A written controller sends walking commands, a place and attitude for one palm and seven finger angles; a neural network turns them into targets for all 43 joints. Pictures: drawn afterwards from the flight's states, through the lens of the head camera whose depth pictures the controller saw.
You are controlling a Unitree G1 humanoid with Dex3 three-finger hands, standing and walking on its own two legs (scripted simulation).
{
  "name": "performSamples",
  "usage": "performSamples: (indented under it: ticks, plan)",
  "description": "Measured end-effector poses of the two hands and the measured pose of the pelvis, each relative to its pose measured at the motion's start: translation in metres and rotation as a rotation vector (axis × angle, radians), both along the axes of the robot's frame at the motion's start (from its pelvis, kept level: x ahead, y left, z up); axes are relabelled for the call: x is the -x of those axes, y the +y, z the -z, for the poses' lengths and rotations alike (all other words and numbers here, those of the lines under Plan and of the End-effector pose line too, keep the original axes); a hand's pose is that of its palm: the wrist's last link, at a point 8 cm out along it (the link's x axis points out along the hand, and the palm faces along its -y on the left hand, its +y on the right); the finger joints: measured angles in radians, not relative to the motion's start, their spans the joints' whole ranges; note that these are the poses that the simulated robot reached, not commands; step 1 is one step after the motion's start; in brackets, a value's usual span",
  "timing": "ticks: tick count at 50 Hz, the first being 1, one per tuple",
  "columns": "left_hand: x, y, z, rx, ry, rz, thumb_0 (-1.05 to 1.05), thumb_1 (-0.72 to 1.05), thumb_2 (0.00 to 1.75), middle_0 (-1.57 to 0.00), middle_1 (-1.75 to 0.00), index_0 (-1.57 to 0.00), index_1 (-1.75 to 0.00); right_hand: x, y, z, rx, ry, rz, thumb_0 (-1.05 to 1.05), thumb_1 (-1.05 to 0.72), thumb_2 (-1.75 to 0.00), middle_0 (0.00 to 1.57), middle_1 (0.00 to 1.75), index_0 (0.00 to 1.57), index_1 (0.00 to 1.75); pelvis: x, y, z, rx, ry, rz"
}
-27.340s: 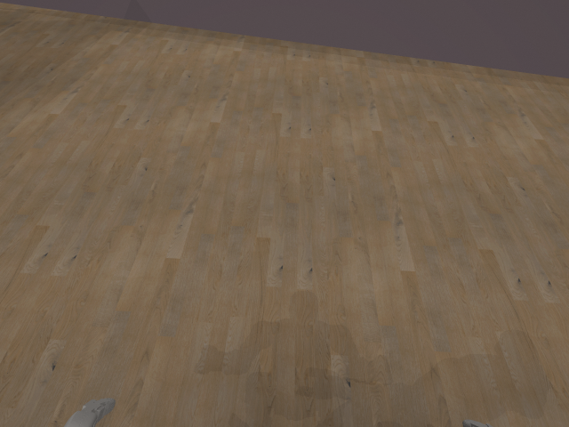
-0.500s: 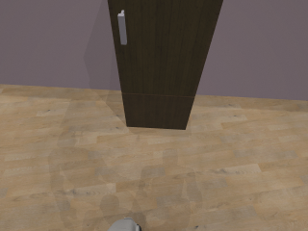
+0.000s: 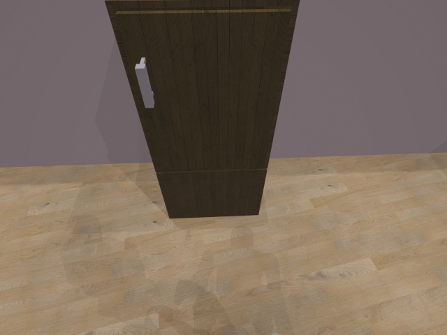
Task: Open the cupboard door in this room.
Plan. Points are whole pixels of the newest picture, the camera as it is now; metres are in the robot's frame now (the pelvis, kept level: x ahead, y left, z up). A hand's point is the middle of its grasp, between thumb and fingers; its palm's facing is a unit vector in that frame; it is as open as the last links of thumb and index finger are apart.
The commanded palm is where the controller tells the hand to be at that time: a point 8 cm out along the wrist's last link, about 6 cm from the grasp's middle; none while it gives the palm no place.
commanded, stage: take the last steps up to it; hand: left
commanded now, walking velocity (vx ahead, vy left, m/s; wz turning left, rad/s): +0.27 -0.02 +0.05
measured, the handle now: (146, 82) +0.74 +0.22 +0.06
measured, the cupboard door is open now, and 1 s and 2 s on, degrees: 0 0 0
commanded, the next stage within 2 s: come to a stop and stand still in 0.40 s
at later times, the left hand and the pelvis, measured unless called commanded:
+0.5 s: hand out of the picture +0.05 +0.14 -0.18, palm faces +0.17 -0.97 -0.15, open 7.3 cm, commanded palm none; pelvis +0.14 -0.01 -0.01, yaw +4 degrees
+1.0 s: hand (137, 297) +0.24 +0.20 -0.17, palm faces +0.06 -0.97 -0.25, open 7.4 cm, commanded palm none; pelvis +0.16 -0.02 -0.01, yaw +3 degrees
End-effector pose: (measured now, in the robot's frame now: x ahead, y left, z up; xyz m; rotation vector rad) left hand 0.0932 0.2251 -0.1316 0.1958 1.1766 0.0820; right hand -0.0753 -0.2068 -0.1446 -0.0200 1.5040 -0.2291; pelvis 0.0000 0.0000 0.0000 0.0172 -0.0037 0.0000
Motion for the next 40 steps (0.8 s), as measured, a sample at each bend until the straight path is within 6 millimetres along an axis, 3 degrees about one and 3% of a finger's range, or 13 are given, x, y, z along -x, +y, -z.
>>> performSamples:
  ticks: [5, 8, 12, 18, 23, 27, 31, 35, 40]
  plan:
    - [-0.036, -0.034, 0.003, 0.001, -0.041, 0.006, 0.01, 0.91, 0.9, -0.2, -0.3, -0.19, -0.29, -0.012, -0.016, 0.014, -0.043, 0.063, 0.009, 0.0, -0.91, -0.89, 0.2, 0.3, 0.2, 0.3, -0.03, -0.026, 0.009, 0.002, -0.003, -0.01]
    - [-0.034, -0.045, 0.0, 0.011, -0.063, -0.067, 0.0, 0.92, 0.9, -0.2, -0.3, -0.2, -0.3, -0.044, -0.031, 0.012, -0.049, 0.064, -0.041, 0.0, -0.91, -0.89, 0.2, 0.3, 0.2, 0.3, -0.045, -0.035, 0.006, 0.002, -0.009, -0.033]
    - [-0.022, -0.033, -0.006, -0.037, -0.038, -0.155, -0.03, 0.96, 0.9, -0.21, -0.3, -0.2, -0.3, -0.112, -0.053, 0.007, -0.019, -0.024, -0.112, 0.0, -0.91, -0.89, 0.2, 0.3, 0.2, 0.3, -0.066, -0.043, -0.001, 0.002, -0.012, -0.053]
    - [0.022, -0.033, 0.002, -0.022, 0.168, -0.198, -0.02, 0.94, 0.9, -0.2, -0.3, -0.2, -0.29, -0.224, -0.064, -0.002, 0.033, -0.203, -0.181, 0.0, -0.91, -0.9, 0.19, 0.3, 0.2, 0.3, -0.098, -0.037, -0.003, 0.018, -0.006, -0.065]
    - [0.049, -0.038, 0.013, 0.043, 0.321, -0.252, 0.0, 0.92, 0.9, -0.2, -0.3, -0.2, -0.29, -0.303, -0.044, -0.01, 0.055, -0.288, -0.264, 0.0, -0.92, -0.9, 0.19, 0.3, 0.2, 0.3, -0.129, -0.02, 0.002, 0.035, 0.002, -0.072]
    - [0.052, -0.032, 0.028, 0.093, 0.415, -0.286, 0.0, 0.92, 0.9, -0.2, -0.3, -0.2, -0.29, -0.354, -0.016, -0.008, 0.077, -0.333, -0.323, 0.0, -0.91, -0.9, 0.19, 0.3, 0.2, 0.3, -0.158, 0.001, 0.013, 0.045, 0.006, -0.076]
    - [0.027, -0.019, 0.033, 0.099, 0.439, -0.264, 0.01, 0.91, 0.9, -0.2, -0.3, -0.2, -0.29, -0.372, 0.01, -0.012, 0.083, -0.347, -0.32, 0.0, -0.91, -0.9, 0.19, 0.3, 0.2, 0.3, -0.173, 0.015, 0.012, 0.029, -0.008, -0.054]
    - [-0.017, -0.001, 0.031, 0.078, 0.373, -0.22, 0.01, 0.91, 0.9, -0.2, -0.3, -0.2, -0.29, -0.366, 0.025, -0.013, 0.071, -0.317, -0.27, -0.01, -0.91, -0.89, 0.2, 0.3, 0.2, 0.3, -0.177, 0.022, 0.005, 0.039, -0.019, -0.05]
    - [-0.076, 0.024, 0.029, 0.023, 0.24, -0.17, 0.01, 0.91, 0.9, -0.2, -0.3, -0.19, -0.29, -0.357, 0.005, -0.02, 0.119, -0.317, -0.207, -0.04, -0.95, -0.89, 0.2, 0.3, 0.21, 0.3, -0.173, 0.018, 0.001, 0.047, -0.021, -0.038]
